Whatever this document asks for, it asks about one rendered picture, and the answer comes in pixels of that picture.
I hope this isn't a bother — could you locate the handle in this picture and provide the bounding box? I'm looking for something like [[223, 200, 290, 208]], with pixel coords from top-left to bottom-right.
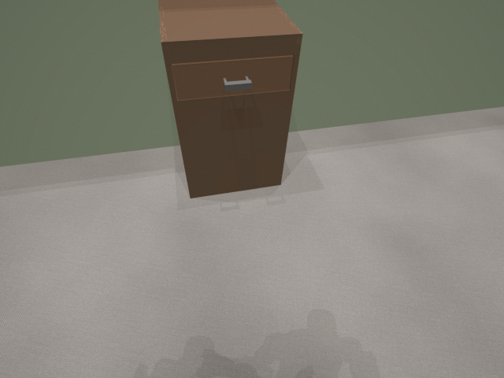
[[223, 76, 252, 91]]

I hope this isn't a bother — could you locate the cabinet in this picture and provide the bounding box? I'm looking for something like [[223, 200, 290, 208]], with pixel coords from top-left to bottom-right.
[[158, 0, 302, 198]]

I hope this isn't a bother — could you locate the drawer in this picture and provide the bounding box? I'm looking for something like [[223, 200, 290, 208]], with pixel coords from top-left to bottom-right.
[[172, 55, 294, 100]]

